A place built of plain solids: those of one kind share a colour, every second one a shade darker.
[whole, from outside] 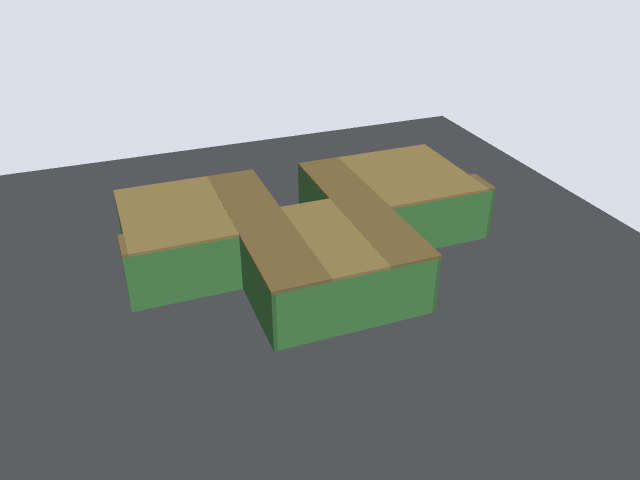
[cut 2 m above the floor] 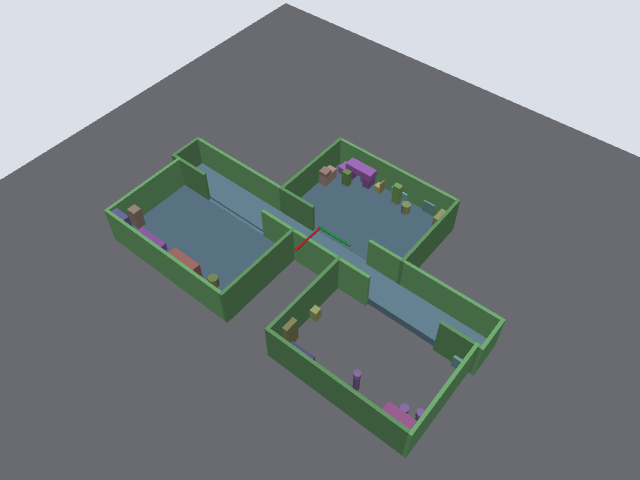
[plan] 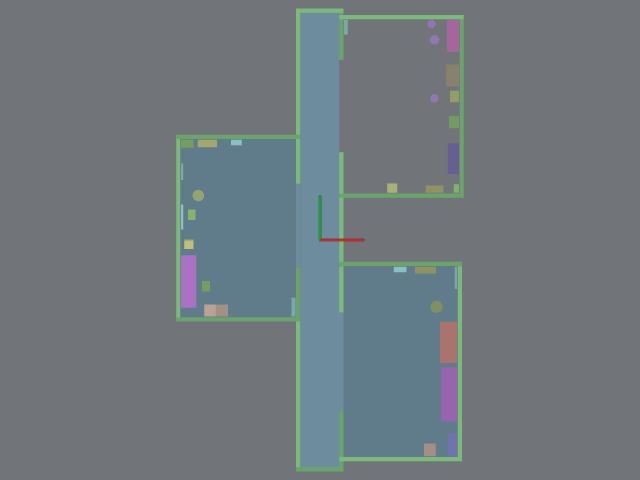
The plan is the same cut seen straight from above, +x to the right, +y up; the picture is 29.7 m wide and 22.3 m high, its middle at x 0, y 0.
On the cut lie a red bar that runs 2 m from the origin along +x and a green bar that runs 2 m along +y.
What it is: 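One storey of an old house, long lived in; a hall and three lower rooms beside it, each open to the hall along a stretch without wall, rail or kerb; a room's floor lies below the hall's by a bare drop, by one riser or not at all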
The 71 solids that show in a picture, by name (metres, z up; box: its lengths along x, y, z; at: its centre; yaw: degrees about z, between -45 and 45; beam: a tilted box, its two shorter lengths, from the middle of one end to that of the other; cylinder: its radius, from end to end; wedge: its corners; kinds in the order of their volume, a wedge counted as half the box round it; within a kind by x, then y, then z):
{
 "floor_1": {"box": [5.37, 8.28, 0.57], "at": [-3.8, 0.55, 0.24]},
 "floor_2": {"box": [0.2, 3.89, 0.57], "at": [-1.01, 0.66, 0.24]},
 "floor_3": {"box": [1.8, 21.11, 0.57], "at": [-0.01, 0.0, 0.24]},
 "floor_4": {"box": [0.2, 4.6, 0.45], "at": [0.99, -5.67, 0.18]},
 "floor_5": {"box": [5.3, 8.87, 0.45], "at": [3.74, -5.65, 0.18]},
 "wall_1": {"box": [0.2, 8.28, 3.3], "at": [-6.59, 0.55, 1.6]},
 "wall_2": {"box": [5.77, 0.2, 3.3], "at": [-3.8, -3.69, 1.6]},
 "wall_3": {"box": [5.77, 0.2, 3.3], "at": [-3.8, 4.79, 1.6]},
 "wall_4": {"box": [0.2, 6.77, 3.3], "at": [-1.01, -7.17, 1.6]},
 "wall_5": {"box": [0.2, 2.3, 3.3], "at": [-1.01, -2.44, 1.6]},
 "wall_6": {"box": [0.2, 2.09, 3.3], "at": [-1.01, 3.65, 1.6]},
 "wall_7": {"box": [0.2, 5.67, 3.3], "at": [-1.01, 7.72, 1.6]},
 "wall_8": {"box": [2.2, 0.2, 3.3], "at": [-0.01, -10.66, 1.6]},
 "wall_9": {"box": [2.2, 0.2, 3.3], "at": [-0.01, 10.66, 1.6]},
 "wall_10": {"box": [0.2, 2.11, 3.3], "at": [0.99, -9.03, 1.6]},
 "wall_11": {"box": [0.2, 2.15, 3.3], "at": [0.99, -2.29, 1.6]},
 "wall_12": {"box": [0.2, 2.98, 3.3], "at": [0.99, 0.47, 1.6]},
 "wall_13": {"box": [0.2, 1.91, 3.3], "at": [0.99, 3.12, 1.6]},
 "wall_14": {"box": [0.2, 1.9, 3.3], "at": [0.99, 9.31, 1.6]},
 "wall_15": {"box": [0.2, 0.1, 3.3], "at": [0.99, 10.51, 1.6]},
 "wall_16": {"box": [5.7, 0.2, 3.3], "at": [3.74, -10.18, 1.6]},
 "wall_17": {"box": [5.7, 0.2, 3.3], "at": [3.74, -1.11, 1.6]},
 "wall_18": {"box": [5.79, 0.2, 3.3], "at": [3.79, 2.06, 1.6]},
 "wall_19": {"box": [5.79, 0.2, 3.3], "at": [3.79, 10.36, 1.6]},
 "wall_20": {"box": [0.2, 8.87, 3.3], "at": [6.49, -5.65, 1.6]},
 "wall_21": {"box": [0.2, 8.09, 3.3], "at": [6.59, 6.21, 1.6]},
 "roof_1": {"box": [7.78, 2.98, 0.16], "at": [-2.8, 0.47, 3.33]},
 "roof_2": {"box": [13.28, 2.77, 0.16], "at": [-0.05, -2.4, 3.33]},
 "roof_3": {"box": [2.2, 0.47, 0.16], "at": [-0.01, -10.52, 3.33]},
 "roof_4": {"box": [2.2, 0.3, 0.16], "at": [-0.01, 10.61, 3.33]},
 "roof_5": {"box": [13.37, 2.93, 0.16], "at": [0.0, 3.43, 3.33]},
 "roof_6": {"box": [7.71, 6.49, 0.16], "at": [2.74, -7.04, 3.33]},
 "roof_7": {"box": [7.8, 5.57, 0.16], "at": [2.79, 7.67, 3.33]},
 "workbench_1": {"box": [0.79, 1.93, 1.42], "at": [5.97, -4.75, 1.11]},
 "wardrobe_1": {"box": [0.55, 1.49, 2.43], "at": [6.18, 9.48, 1.17]},
 "desk_1": {"box": [0.71, 0.56, 0.52], "at": [-6.1, -2.87, 0.78]},
 "desk_2": {"box": [0.71, 1.89, 0.45], "at": [-6.1, -1.65, 1.45]},
 "desk_3": {"box": [0.71, 0.46, 0.7], "at": [-6.1, -1.02, 0.87]},
 "desk_4": {"box": [0.74, 1.96, 0.48], "at": [6.0, -7.46, 1.36]},
 "desk_5": {"box": [0.74, 0.56, 0.52], "at": [6.0, -6.19, 0.66]},
 "bookcase_1": {"box": [0.9, 0.36, 1.76], "at": [-5.23, 4.49, 1.4]},
 "bookcase_2": {"box": [0.97, 0.31, 1.55], "at": [4.9, -1.4, 1.18]},
 "bookcase_3": {"box": [0.83, 0.34, 1.73], "at": [5.32, 2.36, 0.81]},
 "clothes_rail_1": {"box": [0.52, 1.44, 1.65], "at": [6.2, 3.78, 0.78]},
 "carton_stack_1": {"box": [1.1, 0.57, 0.72], "at": [-4.83, -3.27, 0.89]},
 "carton_stack_2": {"box": [0.58, 0.57, 0.3], "at": [-4.56, -3.27, 1.39]},
 "carton_stack_3": {"box": [0.55, 0.6, 1.34], "at": [5.1, -9.75, 1.07]},
 "metal_shelving_1": {"box": [0.43, 1.08, 1.96], "at": [6.15, -9.52, 1.38]},
 "radiator_1": {"box": [0.11, 1.17, 0.55], "at": [-6.4, 1.07, 0.8]},
 "radiator_2": {"box": [0.11, 0.77, 0.85], "at": [-6.4, 3.17, 0.95]},
 "radiator_3": {"box": [0.5, 0.26, 0.66], "at": [-3.89, 4.53, 0.85]},
 "radiator_4": {"box": [0.19, 0.88, 0.85], "at": [-1.24, -3.12, 0.95]},
 "radiator_5": {"box": [0.17, 0.68, 0.88], "at": [1.21, 9.89, 0.39]},
 "radiator_6": {"box": [0.6, 0.26, 0.61], "at": [3.72, -1.37, 0.71]},
 "radiator_7": {"box": [0.11, 1.04, 0.66], "at": [6.31, -1.76, 0.73]},
 "crate_stack_1": {"box": [0.58, 0.38, 0.61], "at": [-6.17, 4.47, 0.83]},
 "crate_stack_2": {"box": [0.36, 0.49, 1.39], "at": [-5.96, 1.17, 1.22]},
 "crate_stack_3": {"box": [0.38, 0.49, 1.04], "at": [-5.3, -2.15, 1.04]},
 "trunk_1": {"box": [0.59, 1.02, 0.75], "at": [6.16, 7.65, 0.33]},
 "side_table_1": {"box": [0.47, 0.43, 0.79], "at": [3.36, 2.41, 0.35]},
 "side_table_2": {"box": [0.42, 0.54, 0.73], "at": [6.25, 6.67, 0.32]},
 "tall_odds_1": {"box": [0.47, 0.57, 0.69], "at": [6.22, 5.47, 0.3]},
 "tall_odds_2": {"box": [0.25, 0.4, 1.41], "at": [6.33, 2.39, 0.65]},
 "stool_pouffe_round_1": {"cylinder": 0.27, "from": [-5.66, 2.06, 0.52], "to": [-5.66, 2.06, 1.15]},
 "stool_pouffe_round_2": {"cylinder": 0.28, "from": [5.42, -3.11, 0.4], "to": [5.42, -3.11, 1.04]},
 "floor_lamp_round_1": {"cylinder": 0.2, "from": [5.18, 10.03, 1.43], "to": [5.18, 10.03, 1.75]},
 "floor_lamp_round_2": {"cylinder": 0.16, "from": [5.31, 6.58, 0.0], "to": [5.31, 6.58, 1.24]},
 "floor_lamp_round_3": {"cylinder": 0.19, "from": [5.31, 6.58, 1.24], "to": [5.31, 6.58, 1.55]},
 "floor_lamp_round_4": {"cylinder": 0.22, "from": [5.32, 9.3, 1.12], "to": [5.32, 9.3, 1.47]},
 "dining_chair_1": {"box": [0.44, 0.37, 0.47], "at": [-6.09, -0.24, 0.76]},
 "dining_chair_2": {"box": [0.44, 0.08, 0.88], "at": [-6.09, -0.01, 0.96]}
}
